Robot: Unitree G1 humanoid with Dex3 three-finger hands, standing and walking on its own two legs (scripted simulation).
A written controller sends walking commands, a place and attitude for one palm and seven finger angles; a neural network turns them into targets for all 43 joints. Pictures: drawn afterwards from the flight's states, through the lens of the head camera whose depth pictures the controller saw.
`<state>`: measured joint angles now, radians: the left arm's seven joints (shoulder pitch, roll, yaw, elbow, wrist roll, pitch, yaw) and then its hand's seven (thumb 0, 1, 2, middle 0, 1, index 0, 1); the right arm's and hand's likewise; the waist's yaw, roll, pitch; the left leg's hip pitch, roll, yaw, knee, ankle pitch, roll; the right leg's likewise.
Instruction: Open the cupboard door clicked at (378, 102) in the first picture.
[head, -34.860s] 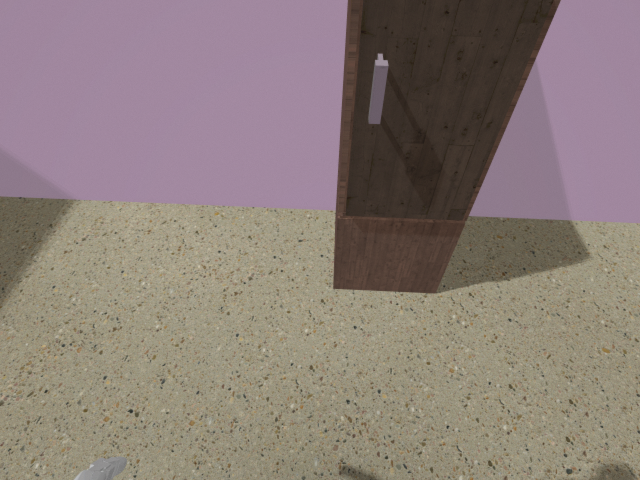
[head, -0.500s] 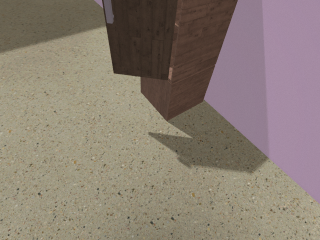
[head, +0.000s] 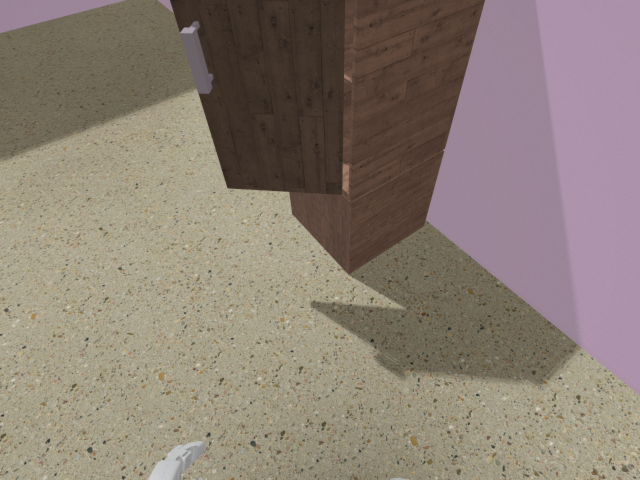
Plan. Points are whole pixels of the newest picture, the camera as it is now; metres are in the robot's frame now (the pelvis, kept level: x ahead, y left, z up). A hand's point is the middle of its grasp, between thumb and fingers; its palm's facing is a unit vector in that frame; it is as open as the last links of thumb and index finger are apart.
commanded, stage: take the last steps up to it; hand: left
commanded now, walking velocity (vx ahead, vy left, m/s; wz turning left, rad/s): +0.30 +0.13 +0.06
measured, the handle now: (200, 57) +0.89 +0.28 +0.08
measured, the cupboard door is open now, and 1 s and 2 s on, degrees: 48 48 48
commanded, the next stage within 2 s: come to a stop and stand still in 0.62 s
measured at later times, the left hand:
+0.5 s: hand out of the picture +0.12 +0.26 -0.18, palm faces +0.12 -0.98 -0.16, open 7.4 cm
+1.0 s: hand (187, 318) +0.40 +0.26 -0.16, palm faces -0.01 -0.98 -0.20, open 7.4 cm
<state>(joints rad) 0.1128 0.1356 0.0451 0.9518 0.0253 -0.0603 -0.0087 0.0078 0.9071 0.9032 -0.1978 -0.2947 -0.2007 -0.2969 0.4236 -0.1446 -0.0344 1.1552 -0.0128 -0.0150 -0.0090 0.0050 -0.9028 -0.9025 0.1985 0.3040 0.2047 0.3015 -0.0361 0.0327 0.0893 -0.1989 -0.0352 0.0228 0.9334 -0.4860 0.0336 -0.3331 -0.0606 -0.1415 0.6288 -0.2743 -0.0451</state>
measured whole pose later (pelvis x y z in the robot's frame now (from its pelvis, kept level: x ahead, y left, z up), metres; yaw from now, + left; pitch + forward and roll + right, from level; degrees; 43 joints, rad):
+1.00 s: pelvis +0.30 +0.09 +0.01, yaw +1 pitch -1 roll +1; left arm 0.11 0.14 0.02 1.02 0.02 -0.01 0.04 0.01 0.91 0.90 -0.20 -0.29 -0.20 -0.30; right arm 0.28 -0.14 -0.03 1.12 0.01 0.04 -0.03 0.00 -0.91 -0.90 0.20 0.30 0.20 0.30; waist -0.04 0.00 0.09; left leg -0.27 0.01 0.06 0.74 -0.52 -0.05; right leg -0.30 -0.05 -0.10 0.52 -0.21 -0.03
